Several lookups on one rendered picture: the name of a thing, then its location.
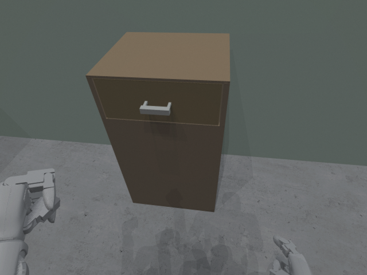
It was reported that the left robot hand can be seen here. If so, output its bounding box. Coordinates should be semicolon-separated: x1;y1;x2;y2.
0;168;60;241

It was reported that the right robot hand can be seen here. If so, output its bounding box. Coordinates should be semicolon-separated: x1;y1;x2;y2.
270;235;313;275

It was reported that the robot left forearm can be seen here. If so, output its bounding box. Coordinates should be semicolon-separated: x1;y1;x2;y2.
0;239;29;275

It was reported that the handle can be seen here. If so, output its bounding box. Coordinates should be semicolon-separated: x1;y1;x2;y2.
139;101;171;116

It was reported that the cabinet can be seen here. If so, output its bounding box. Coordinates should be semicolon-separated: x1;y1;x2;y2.
85;32;230;212

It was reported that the drawer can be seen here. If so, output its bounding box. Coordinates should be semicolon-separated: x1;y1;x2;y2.
93;78;222;125

